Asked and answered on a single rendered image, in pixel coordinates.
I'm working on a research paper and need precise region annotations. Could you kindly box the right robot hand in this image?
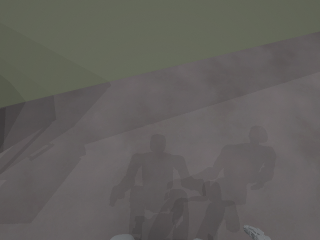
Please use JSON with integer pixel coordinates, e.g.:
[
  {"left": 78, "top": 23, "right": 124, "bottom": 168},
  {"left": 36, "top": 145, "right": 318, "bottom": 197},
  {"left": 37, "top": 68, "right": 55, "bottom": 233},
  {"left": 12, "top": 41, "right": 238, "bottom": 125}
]
[{"left": 243, "top": 225, "right": 271, "bottom": 240}]

